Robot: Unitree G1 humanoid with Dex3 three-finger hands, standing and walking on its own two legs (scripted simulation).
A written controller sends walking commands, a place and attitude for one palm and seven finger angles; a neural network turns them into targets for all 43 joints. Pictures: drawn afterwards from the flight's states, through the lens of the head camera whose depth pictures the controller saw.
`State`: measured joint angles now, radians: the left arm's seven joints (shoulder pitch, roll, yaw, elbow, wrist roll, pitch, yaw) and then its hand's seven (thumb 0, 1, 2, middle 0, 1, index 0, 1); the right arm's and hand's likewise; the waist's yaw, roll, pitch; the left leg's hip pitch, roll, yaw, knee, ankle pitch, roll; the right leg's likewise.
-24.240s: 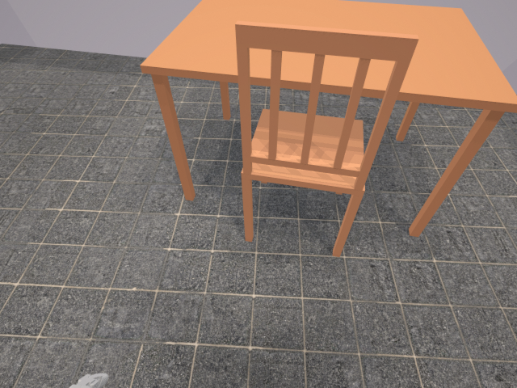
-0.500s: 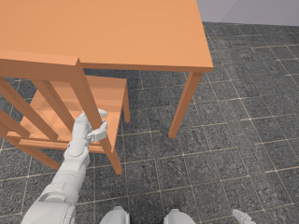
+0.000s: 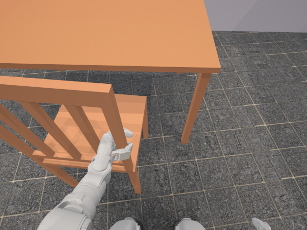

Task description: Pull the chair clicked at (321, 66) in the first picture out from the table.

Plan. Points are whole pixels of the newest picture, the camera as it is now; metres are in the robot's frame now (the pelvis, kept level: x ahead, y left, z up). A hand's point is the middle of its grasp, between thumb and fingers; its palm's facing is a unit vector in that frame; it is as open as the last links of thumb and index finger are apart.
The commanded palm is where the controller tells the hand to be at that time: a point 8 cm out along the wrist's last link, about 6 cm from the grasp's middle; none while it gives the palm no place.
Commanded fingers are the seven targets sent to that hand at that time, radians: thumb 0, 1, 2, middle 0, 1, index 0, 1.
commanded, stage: step backward, pulling the chair out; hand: left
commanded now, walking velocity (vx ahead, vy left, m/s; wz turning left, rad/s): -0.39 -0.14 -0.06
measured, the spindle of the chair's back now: (58, 135) +0.38 +0.30 -0.04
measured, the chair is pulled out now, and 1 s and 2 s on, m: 0.15 0.26 0.42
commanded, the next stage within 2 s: none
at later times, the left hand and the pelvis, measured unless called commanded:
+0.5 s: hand (125, 167) +0.29 +0.09 -0.06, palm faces -0.09 -0.98 -0.14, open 6.1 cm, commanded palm +0.28 +0.15 -0.06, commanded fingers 0.00 0.90 0.90 -0.50 -1.45 -0.50 -1.45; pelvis -0.05 +0.00 +0.00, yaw +1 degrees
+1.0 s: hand (124, 195) +0.21 +0.08 -0.06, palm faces -0.11 -0.98 -0.13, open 6.1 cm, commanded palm +0.20 +0.14 -0.06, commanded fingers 0.00 0.90 0.90 -0.50 -1.45 -0.50 -1.45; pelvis -0.14 +0.00 +0.00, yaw +1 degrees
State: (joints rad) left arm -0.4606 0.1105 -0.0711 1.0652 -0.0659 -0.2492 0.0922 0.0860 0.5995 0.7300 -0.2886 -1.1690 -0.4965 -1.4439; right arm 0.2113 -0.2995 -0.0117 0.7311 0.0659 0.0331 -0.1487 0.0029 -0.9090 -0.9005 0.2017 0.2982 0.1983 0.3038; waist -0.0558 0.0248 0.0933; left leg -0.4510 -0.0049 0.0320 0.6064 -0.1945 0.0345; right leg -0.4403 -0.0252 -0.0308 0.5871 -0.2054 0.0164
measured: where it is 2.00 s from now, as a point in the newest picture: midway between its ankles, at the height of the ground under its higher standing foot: outside the picture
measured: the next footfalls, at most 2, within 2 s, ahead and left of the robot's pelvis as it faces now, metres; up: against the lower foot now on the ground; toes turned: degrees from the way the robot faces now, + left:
left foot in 0.50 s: -0.03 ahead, +0.13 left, +0.00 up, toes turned -1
right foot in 0.70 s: -0.01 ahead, -0.12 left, +0.00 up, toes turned -3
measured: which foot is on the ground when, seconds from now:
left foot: down 0.00-0.32, up 0.34-0.48, down 0.50-0.78, up 0.80-0.96, down 0.98-1.00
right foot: down 0.00-0.58, up 0.60-0.68, down 0.70-1.00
